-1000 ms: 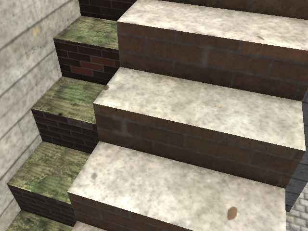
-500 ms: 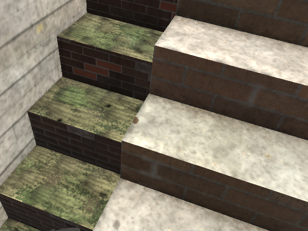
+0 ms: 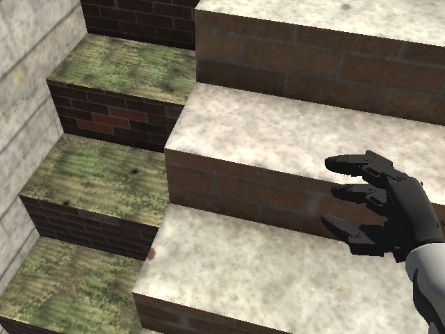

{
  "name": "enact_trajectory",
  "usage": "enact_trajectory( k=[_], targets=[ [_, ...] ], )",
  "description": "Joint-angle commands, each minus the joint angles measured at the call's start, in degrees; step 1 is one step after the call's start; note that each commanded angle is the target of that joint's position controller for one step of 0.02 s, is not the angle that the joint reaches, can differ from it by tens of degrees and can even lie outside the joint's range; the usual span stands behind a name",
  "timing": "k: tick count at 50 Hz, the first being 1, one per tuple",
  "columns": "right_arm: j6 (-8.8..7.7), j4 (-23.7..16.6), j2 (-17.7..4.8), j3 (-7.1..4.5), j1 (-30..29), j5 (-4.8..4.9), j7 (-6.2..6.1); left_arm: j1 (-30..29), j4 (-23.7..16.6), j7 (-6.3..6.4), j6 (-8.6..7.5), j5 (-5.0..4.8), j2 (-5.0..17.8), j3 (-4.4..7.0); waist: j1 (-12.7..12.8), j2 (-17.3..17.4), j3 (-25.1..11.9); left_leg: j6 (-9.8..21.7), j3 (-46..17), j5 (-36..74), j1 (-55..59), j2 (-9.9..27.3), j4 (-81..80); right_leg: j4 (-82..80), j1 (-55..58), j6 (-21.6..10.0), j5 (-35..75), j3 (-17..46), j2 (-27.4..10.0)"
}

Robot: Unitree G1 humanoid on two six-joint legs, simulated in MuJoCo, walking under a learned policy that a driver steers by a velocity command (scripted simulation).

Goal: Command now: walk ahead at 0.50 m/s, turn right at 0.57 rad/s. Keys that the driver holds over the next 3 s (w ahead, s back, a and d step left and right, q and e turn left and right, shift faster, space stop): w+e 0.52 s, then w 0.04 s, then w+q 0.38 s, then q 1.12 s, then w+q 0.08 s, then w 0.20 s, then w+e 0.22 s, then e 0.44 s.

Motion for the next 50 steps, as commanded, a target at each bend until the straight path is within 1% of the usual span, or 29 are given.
enact_trajectory(
  k=[1, 2, 3, 5, 6, 7, 8, 9, 10, 13, 16, 18, 19, 20, 21, 22, 23, 24, 25, 26, 27, 28, 30, 33, 35, 39, 42, 47, 50],
  targets=[
    [2.03, -1.1, -4.2, -0.18, 8.7, 3.47, -1.80, -16.1, -10.4, 0.38, -2.49, 1.80, 6.5, 2.01, -8.9, -1.3, -6.0, -0.2, -3.4, -0.3, 25.5, 3.7, -26.3, -18.2, -7.7, -8.3, 46.5, 15.9, -14.6],
    [4.06, -4.0, -2.8, -0.08, 5.4, 4.61, -3.69, -10.8, -10.2, 0.12, -2.41, 0.69, 8.4, 2.38, -7.8, -2.1, -7.7, 1.8, -7.9, -21.8, 33.6, 2.4, -36.0, -20.1, -11.3, -7.7, 41.5, 19.6, -15.4],
    [4.20, -1.6, -4.2, -0.95, 9.7, 4.85, -4.19, -11.3, -10.9, -1.90, -2.43, -0.77, 7.2, 2.30, -9.7, 10.9, -7.3, -0.3, -1.8, -10.4, 35.2, 1.3, -47.9, -12.0, 0.8, -4.2, 49.4, 13.5, -10.0],
    [4.49, 4.1, -4.7, -2.24, 16.5, 6.70, -4.82, -6.3, -7.0, -4.73, -2.23, -0.94, 9.6, 4.12, -9.5, 15.2, -9.4, 0.8, 1.5, 17.2, 48.4, 2.1, -76.3, 13.5, 3.1, 4.1, 24.2, 5.8, -4.2],
    [5.35, 5.9, -6.6, -2.84, 15.9, 5.24, -5.91, -6.5, -7.0, -5.46, -1.77, -3.08, 9.1, 4.68, -8.8, 17.4, -6.9, 3.8, -3.2, 42.0, 58.8, 11.1, -73.6, 33.6, -13.3, 8.2, -10.0, -2.7, 0.5],
    [5.47, 7.4, -8.4, -2.95, 19.2, 5.28, -5.32, -1.7, -10.1, -4.57, -1.79, -3.77, 4.0, 3.18, -4.6, 16.3, -13.0, 9.1, -9.1, 94.9, 75.0, 27.0, -51.5, 58.8, -33.3, 8.7, -23.6, -7.4, -1.8],
    [5.40, 8.3, -7.9, -4.37, 22.5, 2.46, -4.79, -1.1, -10.9, -3.60, -2.07, -1.84, 9.8, 2.69, -7.4, 4.6, -21.3, 16.5, -10.9, 80.0, 75.6, 36.8, -53.5, 70.5, -42.3, 8.5, -21.5, -10.9, -6.4],
    [3.91, 8.4, -9.5, -6.06, 20.8, 0.15, -4.55, -5.8, -12.9, -1.47, -0.40, -0.78, 6.9, 1.71, -6.9, 4.0, -19.1, 18.7, -16.6, 48.4, 68.3, 37.6, -60.0, 87.9, -47.2, 8.4, -17.8, -10.6, -11.0],
    [2.74, 10.7, -7.9, -5.98, 20.4, 1.73, -4.69, -11.7, -14.6, -1.51, -0.01, 0.01, 4.8, 0.79, -5.2, 1.2, -8.6, 14.8, -12.9, 23.9, 62.0, 30.5, -66.9, 89.8, -53.7, 8.7, -16.4, -10.0, -12.9],
    [0.84, 20.6, -4.4, -5.27, 26.8, 3.41, -3.91, -20.5, -17.1, -3.30, 0.77, 0.64, 1.4, -1.36, -5.1, 0.6, 8.9, 9.1, -0.7, 20.0, 48.0, 22.3, -74.3, 89.5, -59.4, 5.9, -16.1, -10.5, -14.8],
    [-0.27, 27.7, -2.8, -5.56, 30.4, 3.25, -2.44, -30.6, -23.3, -2.74, 1.55, -0.37, -1.6, -2.69, -5.6, 2.5, 11.6, 7.8, 6.0, 14.1, 46.6, 22.5, -82.9, 84.5, -62.2, 2.0, -19.3, -11.2, -16.9],
    [0.69, 28.9, -3.3, -5.51, 25.8, 3.62, -2.08, -35.9, -28.8, -3.52, 2.28, 0.98, -1.6, -4.16, -2.5, 3.7, 14.3, 5.0, 14.4, 14.8, 31.8, 16.4, -89.3, 60.3, -47.9, 1.5, -14.1, -17.5, -19.3],
    [0.77, 28.3, -5.8, -6.07, 24.8, 3.68, -2.78, -33.6, -29.1, -4.35, 2.79, 1.70, -0.8, -4.45, -2.1, 6.0, 11.8, 7.5, 15.1, 21.5, 27.3, 16.0, -93.4, 54.2, -37.3, 1.4, -8.7, -21.5, -19.4],
    [1.02, 25.9, -12.6, -6.96, 23.9, 5.73, -3.08, -26.1, -28.0, -5.78, 3.32, -0.27, -1.5, -6.06, -1.1, 10.8, 3.9, 11.5, 16.8, 34.8, 23.7, 16.0, -92.9, 36.2, -16.3, 1.0, -20.4, -26.1, -17.1],
    [0.60, 22.2, -14.0, -6.79, 27.2, 6.95, -3.41, -6.2, -18.7, -6.48, 3.50, 0.11, 3.2, -3.06, 1.8, 6.0, -12.5, 13.7, 15.6, 86.1, 27.4, 19.5, -72.5, 45.2, 10.2, -0.1, -10.2, -27.6, -6.5],
    [0.53, 21.4, -18.7, -7.47, 27.5, 7.55, -2.77, 6.3, -16.9, -6.91, 3.64, -0.58, 6.6, -1.31, 9.4, 6.8, -24.1, 10.6, 14.3, 92.2, 35.1, 17.7, -49.6, 32.7, 15.6, -1.5, -11.3, -20.1, -3.7],
    [0.41, 16.5, -17.7, -7.33, 26.7, 6.58, -1.05, 6.5, -16.6, -5.81, 3.60, 0.32, 11.9, 0.33, 8.6, -5.2, -29.2, 5.0, 10.1, 65.5, 19.2, 10.9, -25.3, 16.1, 27.9, -6.7, -23.7, 5.9, -11.4],
    [0.57, 14.3, -14.3, -6.95, 19.7, 4.92, 1.21, 3.3, -19.2, -4.51, 4.88, -1.44, 17.4, 2.77, 8.9, -16.6, -33.2, 0.3, 6.8, 7.6, 9.3, -3.9, 10.6, -9.7, 24.7, -9.7, -38.8, 37.1, -24.6],
    [0.70, 11.8, -5.6, -5.84, 16.2, 3.51, 0.70, -1.3, -18.4, -4.37, 4.76, -2.33, 14.1, 2.09, 5.4, -7.3, -30.9, 0.4, -4.4, 10.1, 1.7, -2.3, 35.3, -14.0, 20.6, -6.4, -31.7, 37.7, -28.3],
    [2.40, 8.7, -0.9, -3.75, 13.1, 3.35, -0.38, -0.6, -15.2, -4.39, 3.64, -0.90, 12.5, 1.76, 3.2, -1.8, -20.7, 1.2, -4.9, 13.0, -4.3, -0.2, 38.4, -12.3, 13.3, -2.0, -32.2, 33.6, -27.6],
    [3.35, 6.6, 4.5, -1.77, 12.3, 3.52, -1.81, -1.5, -11.4, -3.34, 1.88, 1.11, 10.6, 1.28, 0.0, -3.6, -6.4, 1.6, -4.4, 13.1, -11.1, 1.3, 40.5, -11.2, 5.4, 1.0, -27.6, 27.5, -26.9],
    [4.23, 7.2, 6.2, -1.13, 16.5, 2.99, -3.41, -4.1, -10.2, -3.76, -0.30, 1.39, 6.8, 0.08, -4.0, -4.0, -1.1, 2.3, -4.5, 13.0, -13.4, 1.7, 46.8, -8.6, -0.9, 2.0, -22.2, 22.0, -24.6],
    [7.45, 12.4, 5.5, -1.70, 28.3, 3.36, -5.04, -6.5, -7.7, -5.30, -3.22, -0.22, 0.1, -2.21, -10.4, -1.5, 1.7, 2.6, -4.6, 13.8, -13.7, 2.3, 48.3, -5.0, -5.9, 4.3, -9.6, 9.2, -23.9],
    [8.77, 16.0, 4.3, -3.12, 31.5, 6.23, -5.05, -4.4, -4.1, -5.81, -6.54, 0.16, -2.6, -3.76, -10.0, 2.1, 8.8, 1.2, -9.0, 18.4, -14.4, -3.1, 39.3, -7.0, -12.8, 6.2, -6.4, -1.5, -25.2],
    [8.71, 14.9, 8.8, -3.15, 26.8, 7.03, -5.79, -0.5, -0.1, -5.71, -7.02, 0.32, -1.9, -3.47, -7.9, -0.7, 9.6, 2.2, -8.1, 16.1, -25.1, -8.6, 58.3, -8.5, -9.3, 6.8, 0.1, -2.4, -27.8],
    [9.59, 12.5, 8.2, -3.61, 19.8, 5.12, -5.78, 1.2, 3.3, -6.39, -8.17, -0.50, -1.5, -3.01, -7.9, -4.1, 11.4, 0.7, -1.0, 19.7, -30.9, -8.0, 47.9, -9.6, -9.0, 16.9, 4.7, -13.7, -22.4],
    [11.35, 10.0, 10.9, -2.49, 10.6, 6.53, -4.79, 11.4, 8.5, -3.83, -8.63, 0.32, -0.5, -2.59, -4.2, -12.0, 10.9, 0.6, 8.4, 13.5, -35.7, -5.6, 44.5, -17.8, 1.1, 12.2, 19.5, -10.2, -26.2],
    [11.39, 11.4, 12.0, -1.82, 8.3, 6.15, -2.68, 20.3, 12.7, 0.54, -8.05, 0.61, -0.7, -1.77, -5.4, -6.3, 6.8, 6.0, 6.9, 4.6, -40.3, -2.0, 41.5, -18.5, 25.3, 10.1, 35.4, -13.5, -30.9],
    [11.93, 15.0, 10.2, -1.56, 16.5, 6.51, -3.16, 13.4, 11.4, 1.77, -8.30, -0.91, 0.7, -2.29, -11.9, -6.5, 2.6, 9.8, 12.3, -4.5, -13.5, -1.9, 20.2, -17.2, 21.0, 11.5, 79.2, -26.2, -29.2]
  ],
)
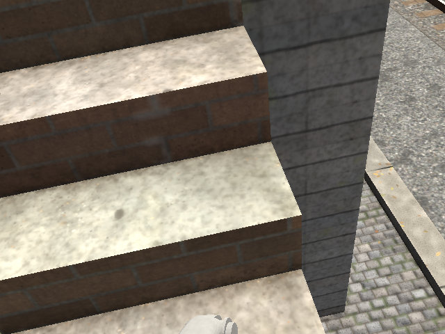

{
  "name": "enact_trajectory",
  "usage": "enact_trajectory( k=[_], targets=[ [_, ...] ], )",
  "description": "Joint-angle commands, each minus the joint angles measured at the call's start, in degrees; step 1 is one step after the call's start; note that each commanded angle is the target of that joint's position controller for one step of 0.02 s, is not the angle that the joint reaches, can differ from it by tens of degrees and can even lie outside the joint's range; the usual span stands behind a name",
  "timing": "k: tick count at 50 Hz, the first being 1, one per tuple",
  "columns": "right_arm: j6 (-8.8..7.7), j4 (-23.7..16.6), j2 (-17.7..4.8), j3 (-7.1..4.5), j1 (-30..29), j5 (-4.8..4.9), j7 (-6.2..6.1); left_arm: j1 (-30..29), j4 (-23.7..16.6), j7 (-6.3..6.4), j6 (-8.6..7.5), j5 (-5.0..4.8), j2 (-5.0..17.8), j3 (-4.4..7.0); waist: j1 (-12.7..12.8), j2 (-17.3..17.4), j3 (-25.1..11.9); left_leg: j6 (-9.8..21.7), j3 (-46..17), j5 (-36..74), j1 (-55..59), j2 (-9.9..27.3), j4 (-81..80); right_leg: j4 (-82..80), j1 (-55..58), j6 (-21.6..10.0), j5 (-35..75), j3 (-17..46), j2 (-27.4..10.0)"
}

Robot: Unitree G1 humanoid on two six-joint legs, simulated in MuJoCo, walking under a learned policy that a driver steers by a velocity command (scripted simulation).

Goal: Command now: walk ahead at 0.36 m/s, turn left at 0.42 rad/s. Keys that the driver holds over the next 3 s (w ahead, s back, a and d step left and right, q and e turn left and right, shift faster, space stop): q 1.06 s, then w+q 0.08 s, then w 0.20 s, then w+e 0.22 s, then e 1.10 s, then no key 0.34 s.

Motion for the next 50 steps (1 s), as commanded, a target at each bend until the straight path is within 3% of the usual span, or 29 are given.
enact_trajectory(
  k=[1, 4, 5, 6, 7, 8, 10, 13, 14, 19, 22, 23, 25, 27, 28, 29, 30, 32, 35, 37, 38, 40, 41, 42, 43, 44, 46, 47, 50],
  targets=[
    [-0.22, -1.3, -0.5, 1.06, -0.3, 1.42, -0.17, -2.6, -3.0, 2.31, -0.71, -2.24, 8.8, 0.53, -5.7, -9.4, 0.1, 3.8, 7.2, -10.5, 23.0, 0.6, -24.0, -3.8, -4.6, 3.6, 103.3, -6.0, -11.7],
    [-1.53, 1.1, -4.0, 0.53, 4.2, 0.68, -0.41, -4.3, -4.9, 1.66, 1.99, -3.34, 17.8, 1.58, -8.3, -18.2, -1.7, 4.5, 4.3, -21.6, 43.6, -4.6, -50.8, 11.1, -4.3, -4.8, 118.0, -3.0, -15.1],
    [-2.11, 2.5, -6.8, -0.78, 8.2, -1.17, -0.06, -0.6, -5.5, 0.90, 3.35, -1.81, 19.8, 2.42, -8.8, -16.6, -2.9, 6.3, -6.5, -17.1, 54.5, -4.4, -54.3, 22.3, -10.4, -4.8, 107.0, -2.0, -13.8],
    [-1.89, 4.7, -11.0, -2.01, 11.8, -1.31, -0.36, -3.3, -8.2, -1.24, 4.11, -0.14, 16.1, 2.36, -8.9, -1.6, 0.1, 11.6, -26.3, -3.2, 62.2, 3.2, -61.8, 39.7, -32.2, -1.3, 53.5, -1.8, -4.6],
    [-1.54, 2.6, -15.1, -3.80, 11.6, -1.54, -2.02, -10.8, -11.2, -4.24, 4.71, 1.92, 12.4, 2.46, -8.6, 4.0, 0.6, 15.4, -52.0, -4.4, 53.8, 11.7, -83.4, 62.3, -39.7, 2.6, 10.9, 3.4, 6.7],
    [-2.45, 3.2, -13.8, -3.69, 7.7, -1.75, -2.21, -12.5, -12.2, -5.73, 4.53, 3.59, 12.2, 2.81, -5.7, -5.8, 4.6, 13.9, -55.2, -0.6, 48.3, 15.1, -90.0, 77.4, -43.1, 3.3, 13.9, 11.1, 4.5],
    [-4.30, 6.0, -12.3, -3.33, 8.3, -0.83, -3.13, -15.2, -16.7, -6.66, 3.97, 3.40, 5.4, 0.14, -0.4, -5.4, 9.3, 8.5, -45.4, 3.4, 37.8, 14.2, -87.5, 83.8, -47.3, 3.4, 20.2, 11.3, 1.9],
    [-5.61, 4.7, -9.7, -2.12, 3.0, 1.00, -2.73, -15.2, -19.5, -4.31, 5.63, 4.01, 7.6, -0.49, 5.3, -2.0, 8.2, 2.4, -35.5, 30.2, 39.9, 12.3, -85.8, 89.7, -49.6, 5.4, 21.7, 11.6, 0.4],
    [-6.12, 4.5, -11.9, -2.71, 4.9, 0.50, -2.66, -18.7, -21.9, -4.30, 6.08, 4.91, 10.2, -0.74, 3.0, -3.9, 8.0, 1.6, -32.7, 38.2, 49.3, 8.0, -83.7, 86.0, -53.7, 5.2, 18.2, 12.1, 0.4],
    [-4.99, 6.1, -15.4, -3.93, 15.3, -3.35, -4.63, -32.0, -26.9, -5.63, 7.51, -0.17, 8.6, -2.74, -5.3, -2.0, 3.1, -3.4, -26.2, 67.2, 71.9, 9.2, -91.6, 48.8, -52.3, 4.5, -6.4, 0.9, 3.5],
    [-4.68, 4.1, -18.0, -4.64, 15.1, -2.75, -4.52, -32.6, -29.8, -5.25, 7.57, -1.81, 9.6, -2.40, -4.2, 7.3, -4.5, -1.9, -28.7, 79.0, 78.9, 12.1, -92.1, 40.7, -47.0, 1.6, -9.1, 6.3, 2.9],
    [-5.07, 3.0, -18.7, -4.64, 12.0, -3.00, -3.90, -33.2, -29.1, -5.19, 7.64, -1.54, 10.6, -2.27, -2.7, 2.2, -3.0, -1.5, -27.4, 86.3, 84.3, 11.3, -90.6, 38.3, -48.3, 1.5, -11.4, 4.1, 4.9],
    [-6.16, -0.1, -20.9, -5.72, 8.8, -3.87, -2.70, -27.7, -27.1, -5.96, 5.88, -2.91, 13.9, -1.46, -0.3, -2.8, -7.5, -6.2, -24.6, 93.6, 82.1, 3.9, -80.9, 5.2, -27.1, 0.7, 13.5, 1.6, 7.5],
    [-7.79, -0.6, -21.4, -7.41, 6.4, -0.22, -1.48, -18.0, -21.8, -3.88, 5.68, -1.59, 15.4, 0.18, 8.0, -17.0, -6.0, -12.3, -18.0, 7.1, 57.0, -8.4, -47.0, -20.4, 0.5, -6.3, 56.6, 9.7, -2.9],
    [-7.62, -2.5, -19.3, -7.26, 8.6, 0.50, -1.81, -22.7, -21.4, -3.11, 5.33, 0.54, 17.5, 0.78, 2.1, -10.8, -0.1, -12.4, -14.0, -20.3, 30.1, -11.6, -18.7, -11.7, 11.3, -8.6, 82.2, 10.4, -9.2],
    [-8.23, -6.4, -15.1, -5.74, 9.3, 2.30, -2.12, -15.9, -18.3, -1.88, 4.24, 2.92, 22.9, 3.22, -0.7, -10.4, -7.8, -13.4, -13.5, -27.9, 11.8, -6.9, -1.8, 5.7, 28.9, -12.4, 116.7, 12.6, -19.7],
    [-8.49, -8.3, -15.1, -4.49, 8.4, 2.75, -2.47, -13.9, -16.9, -1.54, 3.83, 4.14, 21.1, 3.56, -0.9, -3.8, -13.8, -10.9, -15.0, -30.6, -1.3, -2.8, 4.0, 8.1, 39.2, -13.8, 107.3, 13.1, -23.3],
    [-7.86, -10.0, -13.3, -2.76, 0.9, 0.62, -3.08, -14.9, -15.2, -2.28, 2.26, 4.03, 16.2, 2.43, -1.0, -0.6, -10.1, -6.1, -14.3, -30.9, -13.5, -1.3, 9.9, 5.6, 38.5, -9.2, 87.9, 7.4, -19.2],
    [-6.33, -12.2, -11.4, -1.69, -3.9, -0.54, -3.48, -18.8, -10.6, -5.41, 0.77, 0.88, 13.8, 2.14, -5.7, -4.2, 4.0, -3.0, -7.3, -28.9, -5.9, 1.2, 6.0, -8.3, 8.8, -3.6, 71.8, -7.0, -14.0],
    [-3.27, -16.8, -9.6, -0.63, -4.4, -1.39, -4.53, -25.6, -9.8, -6.45, 2.62, 0.98, 15.6, 2.30, -11.4, -10.3, 7.8, -3.0, -3.3, -18.2, 6.2, 3.3, -7.5, -13.9, -10.3, -2.7, 69.2, -14.6, -8.9],
    [-0.98, -17.4, -10.3, -0.05, 2.2, -1.29, -4.42, -32.3, -11.4, -6.48, 3.77, -1.28, 19.5, 3.06, -17.5, -15.1, 5.2, -1.6, -1.7, -16.5, 26.3, 4.3, -24.6, -17.7, -20.6, -4.5, 81.9, -18.8, -6.5],
    [-0.12, -7.0, -17.0, -3.89, 29.1, 1.01, -3.58, -42.2, -18.2, -5.55, 2.37, -2.76, 30.3, 6.70, -26.3, -15.4, -15.5, -0.1, -1.4, -9.7, 62.7, 0.4, -24.8, -2.5, -19.6, -6.5, 123.4, -14.7, -11.7],
    [-0.53, -5.5, -19.2, -4.65, 31.0, -0.56, -2.93, -42.7, -20.1, -5.83, 3.11, -4.92, 29.8, 7.10, -25.0, -9.8, -18.6, 1.6, -6.7, -7.9, 63.7, -1.1, -41.9, 14.4, -13.9, -5.8, 115.8, -11.1, -12.6],
    [-0.39, -6.0, -22.2, -5.59, 26.5, -1.52, -3.01, -39.3, -19.8, -7.10, 4.47, -3.71, 26.0, 6.44, -20.2, -3.9, -15.4, 5.6, -17.3, -11.4, 62.1, -1.4, -59.0, 35.5, -15.8, -3.4, 84.6, -6.2, -10.9],
    [-0.97, -9.0, -27.3, -6.61, 11.0, -0.15, -2.68, -32.8, -22.6, -9.97, 5.94, -1.12, 18.8, 4.37, -7.2, 15.7, -17.4, 13.3, -50.6, -4.0, 61.3, 5.0, -85.4, 70.0, -30.5, 2.2, 12.4, 0.6, 6.6],
    [-0.44, -13.4, -26.8, -6.52, -2.2, 1.21, -3.29, -30.6, -27.2, -11.13, 5.93, 3.09, 12.6, 2.27, -1.2, 13.1, -21.0, 10.9, -71.4, -21.1, 50.4, 9.3, -102.4, 92.4, -35.7, 3.2, 10.3, 12.3, 7.5],
    [-2.25, -9.6, -18.6, -3.58, -7.5, -0.01, -3.77, -31.2, -31.1, -10.84, 6.44, 5.87, 7.0, 0.33, 3.9, 3.1, 0.2, 5.8, -61.4, -38.2, 26.5, 9.1, -101.3, 99.8, -42.5, 2.0, 17.6, 12.6, 6.5],
    [-4.06, -7.4, -15.8, -3.12, -5.5, -1.56, -3.50, -29.8, -30.2, -8.47, 7.13, 5.32, 6.3, -0.30, 4.3, -3.4, 8.7, 2.6, -50.5, -31.7, 21.4, 6.6, -94.1, 97.6, -46.3, 1.1, 16.7, 12.7, 5.4],
    [-5.58, -4.3, -13.6, -2.38, -1.5, -0.99, -0.45, -25.2, -30.4, -3.13, 9.94, 3.69, 7.0, -0.40, 5.2, -0.6, 8.1, 1.0, -31.0, -11.7, 29.2, 1.7, -87.3, 89.7, -50.2, -0.3, 15.9, 11.2, 4.3]
  ],
)
Over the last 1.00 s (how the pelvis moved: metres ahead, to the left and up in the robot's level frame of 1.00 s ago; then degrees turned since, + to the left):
0.31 -0.22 0.21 -18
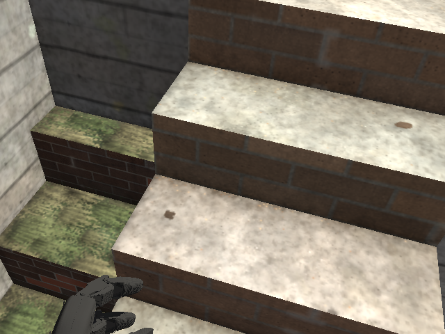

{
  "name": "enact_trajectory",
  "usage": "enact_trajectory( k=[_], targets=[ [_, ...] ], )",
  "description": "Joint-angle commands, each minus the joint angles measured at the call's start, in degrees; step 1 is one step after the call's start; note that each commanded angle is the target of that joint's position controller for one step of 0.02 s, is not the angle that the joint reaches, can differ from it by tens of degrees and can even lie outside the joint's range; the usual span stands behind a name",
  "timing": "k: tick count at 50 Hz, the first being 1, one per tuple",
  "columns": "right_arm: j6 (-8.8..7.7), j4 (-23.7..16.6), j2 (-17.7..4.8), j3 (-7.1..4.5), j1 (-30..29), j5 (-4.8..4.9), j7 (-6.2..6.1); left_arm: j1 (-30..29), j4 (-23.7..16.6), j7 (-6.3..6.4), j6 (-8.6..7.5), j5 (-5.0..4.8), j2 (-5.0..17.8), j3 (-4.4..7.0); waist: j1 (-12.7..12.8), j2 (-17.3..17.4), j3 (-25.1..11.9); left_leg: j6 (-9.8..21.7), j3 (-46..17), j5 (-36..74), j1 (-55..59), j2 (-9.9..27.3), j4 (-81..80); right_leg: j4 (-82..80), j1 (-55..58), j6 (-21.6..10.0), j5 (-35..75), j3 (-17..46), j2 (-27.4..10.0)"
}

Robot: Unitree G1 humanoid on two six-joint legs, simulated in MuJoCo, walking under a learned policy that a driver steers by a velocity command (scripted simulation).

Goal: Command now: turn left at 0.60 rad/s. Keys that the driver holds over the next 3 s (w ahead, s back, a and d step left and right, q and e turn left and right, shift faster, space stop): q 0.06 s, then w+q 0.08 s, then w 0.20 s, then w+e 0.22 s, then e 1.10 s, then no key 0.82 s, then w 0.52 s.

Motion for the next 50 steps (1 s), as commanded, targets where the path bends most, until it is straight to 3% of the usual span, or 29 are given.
enact_trajectory(
  k=[1, 4, 6, 9, 12, 14, 17, 22, 24, 25, 27, 28, 29, 30, 31, 32, 33, 34, 36, 38, 39, 42, 44, 45, 46, 47, 48, 49, 50],
  targets=[
    [-3.05, -6.3, -6.5, -1.93, -9.0, -0.12, 1.78, 8.0, -2.4, 4.00, 1.99, -1.26, 2.6, 0.31, 4.9, 3.2, 6.7, 0.0, -18.9, -1.8, 0.5, 7.1, -30.4, -5.7, -6.2, -1.6, -2.3, 0.3, -0.6],
    [-2.12, -8.7, -8.6, -2.51, -7.9, -1.02, 0.68, 5.1, -3.5, 4.56, 3.36, -2.23, 1.0, 0.41, 2.1, 4.8, 1.5, -4.5, -24.4, 4.4, 12.4, 8.9, -34.6, -6.6, -9.3, -1.6, -3.8, -3.9, 0.6],
    [-1.64, -9.8, -10.6, -2.98, -6.9, -1.83, 0.29, 4.2, -4.4, 4.21, 2.81, -2.68, -1.6, 0.33, 0.6, 7.0, -0.2, -4.8, -30.0, -6.8, 19.1, 11.0, -37.8, 3.1, -18.5, -1.0, -3.8, -2.4, 0.9],
    [-3.62, -9.0, -11.6, -3.00, -3.1, -0.93, -0.11, 3.8, -4.3, 3.60, 1.34, -3.09, -1.7, 0.01, -1.5, 5.3, 2.7, -2.0, -31.7, -8.3, 26.1, 13.1, -39.6, 10.7, -30.0, 0.6, -4.5, -3.1, 1.4],
    [-5.73, -5.1, -10.3, -2.49, 2.9, -0.55, -0.01, 4.3, -3.4, 3.08, 1.51, -3.53, -3.4, -0.54, -2.8, 5.6, 2.0, -1.2, -30.2, 0.0, 33.6, 14.4, -38.2, 15.1, -36.7, 0.9, -6.2, -4.2, 0.8],
    [-6.02, -2.5, -9.6, -2.40, 7.6, -0.76, 0.28, 1.9, -4.0, 3.46, 2.16, -2.48, -6.1, -1.44, -3.7, 6.9, 1.8, -1.3, -30.1, 9.0, 37.2, 15.4, -38.5, 24.4, -42.3, 0.0, -7.8, -5.6, 1.4],
    [-7.23, -0.1, -9.6, -2.43, 10.3, -0.82, 0.51, 2.6, -4.1, 3.21, 2.18, -1.66, -5.7, -1.68, -3.1, 6.4, 2.4, -1.5, -29.8, 12.4, 39.9, 15.9, -38.1, 27.7, -47.2, -1.0, -9.4, -6.0, 1.3],
    [-8.37, 4.2, -7.6, -1.52, 14.4, -0.70, -0.61, -6.8, -9.0, 2.83, 3.34, -2.69, -7.3, -2.86, -3.2, 6.9, 8.9, 0.7, -30.5, 13.9, 34.9, 18.2, -47.9, 15.0, -47.0, -2.0, -13.6, -8.5, 0.3],
    [-7.88, 4.4, -7.8, -1.51, 12.8, -0.21, -0.89, -6.1, -9.3, 2.35, 3.59, -3.50, -5.3, -2.78, -2.4, 8.8, 8.4, 2.3, -25.5, 16.0, 31.6, 19.0, -54.5, 1.4, -35.9, -3.2, -18.1, -9.7, -1.0],
    [-7.63, 5.5, -7.2, -1.64, 12.5, 0.25, -1.52, -3.3, -8.6, 2.32, 3.49, -3.07, -5.9, -2.44, 0.6, 10.5, 5.9, 3.5, -22.7, 27.5, 32.6, 21.2, -54.2, 3.3, -30.3, -4.9, -20.8, -6.2, -1.6],
    [-7.89, 3.1, -5.8, -1.14, 6.8, 3.33, -1.18, 5.2, -4.1, 1.45, 2.85, -4.88, -1.8, -1.30, 5.7, 4.7, -0.6, 1.3, -7.7, 72.9, 17.7, 18.6, -52.6, -22.0, 7.5, -8.6, -29.8, -12.6, 1.7],
    [-8.18, 4.8, -7.8, -1.53, 11.5, 4.86, -1.35, 6.0, -2.6, 1.11, 2.61, -5.65, -1.7, -0.59, 5.9, 5.0, -5.6, 2.1, -8.6, 94.3, 17.1, 21.0, -52.0, -23.9, 18.7, -8.4, -28.9, -15.0, 4.7],
    [-8.60, 5.8, -10.7, -2.17, 13.8, 4.13, -1.32, 9.7, -2.2, 1.23, 2.92, -6.16, -1.0, 0.23, 7.7, 8.5, -7.6, 2.8, -10.1, 107.9, 23.5, 23.3, -45.9, -31.2, 20.8, -7.2, -28.6, -14.7, 5.4],
    [-8.62, 6.6, -13.5, -2.76, 13.8, 3.29, -0.83, 14.8, -0.4, 1.95, 2.72, -6.34, 0.7, 1.13, 10.9, 10.6, -9.5, 2.4, -8.0, 113.1, 29.0, 23.1, -34.8, -42.3, 23.3, -7.2, -27.2, -12.3, 5.7],
    [-9.55, 6.6, -14.3, -3.52, 14.5, 2.48, -0.15, 21.4, 2.8, 2.23, 2.70, -5.26, 4.0, 2.38, 12.6, 9.4, -13.8, 1.8, -8.8, 110.5, 25.3, 22.7, -23.0, -44.8, 32.7, -10.1, -29.2, 0.8, 4.6],
    [-9.00, 3.8, -13.4, -3.83, 9.9, 2.50, 2.34, 27.3, 5.5, 3.40, 3.51, -3.60, 7.6, 3.65, 14.8, -7.2, -11.8, -2.7, -5.1, 76.1, 7.7, 15.3, -8.1, -60.4, 39.2, -18.5, -20.2, 25.2, -5.6],
    [-8.43, 3.4, -15.1, -5.57, 4.3, -0.61, 3.90, 26.5, 6.0, 4.75, 5.18, -3.43, 9.6, 5.05, 16.1, -14.3, -9.7, -7.1, -0.9, 16.4, 1.1, 5.8, 21.1, -81.8, 33.3, -26.9, -10.8, 49.9, -12.0],
    [-8.00, -0.7, -12.8, -4.84, -1.0, -3.38, 5.00, 19.1, 5.6, 5.10, 4.54, -4.75, 8.3, 5.10, 12.5, -8.1, -3.3, -9.3, -2.9, 13.1, -6.7, 5.5, 43.6, -84.4, 23.6, -27.7, -14.5, 53.3, -11.5],
    [-7.57, -6.9, -1.8, -0.25, -5.1, -4.73, 5.18, 13.6, 10.5, 5.84, 1.37, -5.23, 3.4, 3.87, 3.1, -0.2, 7.1, -6.3, -5.3, 17.3, -17.3, 7.2, 56.1, -81.8, 9.6, -21.4, -31.6, 36.0, -9.5],
    [-5.90, -6.6, 1.2, 1.63, 0.6, -4.86, 4.44, 8.5, 13.9, 5.51, -0.10, -4.97, -4.0, 1.55, -5.1, 4.5, 10.3, -5.9, -3.6, 18.2, -15.3, 9.4, 55.1, -81.2, 0.8, -14.0, -27.6, 23.0, -6.0],
    [-5.12, -6.5, 1.8, 2.45, 3.7, -5.23, 3.94, 7.3, 14.0, 5.17, -0.71, -5.07, -3.9, 1.37, -7.4, 6.4, 10.5, -6.6, -3.5, 21.0, -11.2, 12.1, 47.9, -81.1, -2.6, -11.9, -21.0, 16.2, -4.5],
    [-4.99, -9.2, -1.9, 1.97, 1.5, -4.05, 2.97, 3.8, 11.5, 5.35, -2.65, -6.24, 2.4, 3.04, -7.3, 5.0, 10.6, -8.3, 1.4, 16.4, -3.1, 13.5, 26.1, -79.2, -3.9, -13.4, 9.0, 5.8, -1.8],
    [-5.58, -9.4, -3.7, 1.50, -1.3, -1.90, 2.80, 5.5, 9.0, 5.93, -1.77, -4.30, 7.1, 5.19, -3.9, 3.5, 5.5, -7.5, 6.7, 8.8, 9.7, 13.3, 2.1, -79.7, 1.5, -11.6, 23.3, 1.0, -0.4],
    [-6.03, -8.7, -2.9, 1.57, 0.3, -0.23, 2.53, 10.0, 9.5, 5.90, -2.12, -3.25, 8.4, 5.78, -2.0, -0.5, 0.8, -5.5, 8.3, 10.7, 16.1, 12.1, -0.3, -80.8, 4.8, -11.3, 25.6, 6.2, -3.2],
    [-6.22, -7.9, -2.5, 1.42, 3.1, 0.86, 2.20, 11.4, 9.8, 5.27, -1.93, -3.47, 8.4, 6.19, -2.1, -2.3, -2.3, -4.0, 7.2, 13.5, 19.8, 12.2, -6.7, -78.9, 10.1, -10.3, 24.7, 6.7, -3.5],
    [-6.30, -9.0, -1.5, 1.99, 2.1, 0.26, 1.86, 10.9, 8.7, 3.62, -0.84, -3.74, 9.5, 6.49, -2.9, 0.6, -3.7, -4.0, 10.7, 5.9, 17.5, 8.6, -19.2, -76.4, 19.7, -10.3, 25.0, 4.0, -0.1],
    [-7.73, -7.4, -2.9, 1.42, 3.4, 0.01, 1.82, 9.7, 6.9, 2.54, -0.87, -5.00, 8.6, 6.48, -3.9, 7.2, -3.5, -3.1, 9.3, 24.5, 21.6, 10.3, -30.5, -66.1, 25.1, -7.5, 34.5, 2.9, 1.8],
    [-7.65, -7.6, -3.3, 1.36, 3.5, 1.23, 0.86, 9.7, 6.6, 2.17, -1.65, -5.01, 8.0, 6.31, -4.9, 3.3, -4.8, -2.6, 7.3, 34.1, 24.8, 12.0, -43.1, -59.7, 27.8, -5.9, 26.9, 3.3, 1.7],
    [-7.50, -6.3, -9.1, 0.39, 3.4, -0.37, 1.19, 14.2, 5.1, 1.98, -1.87, -6.25, 5.1, 6.20, -0.2, 11.0, -7.8, 1.2, -3.5, 72.6, 40.6, 24.3, -35.5, -45.6, 13.1, -1.4, -12.4, 2.2, 5.4]
  ],
)
Over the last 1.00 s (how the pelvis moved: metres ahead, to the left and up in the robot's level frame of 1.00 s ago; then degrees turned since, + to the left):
0.31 0.16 0.31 28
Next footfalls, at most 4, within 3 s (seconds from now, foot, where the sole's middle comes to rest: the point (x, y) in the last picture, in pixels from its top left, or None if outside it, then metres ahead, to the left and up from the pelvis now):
0.60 right None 0.31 -0.12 -0.50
0.98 left None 0.40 0.11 -0.50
1.32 right None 0.32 -0.19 -0.50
1.66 left None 0.38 -0.01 -0.50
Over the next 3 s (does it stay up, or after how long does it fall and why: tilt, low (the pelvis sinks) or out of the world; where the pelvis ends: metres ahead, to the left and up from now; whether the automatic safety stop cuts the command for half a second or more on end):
stays up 0.36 -0.16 0.27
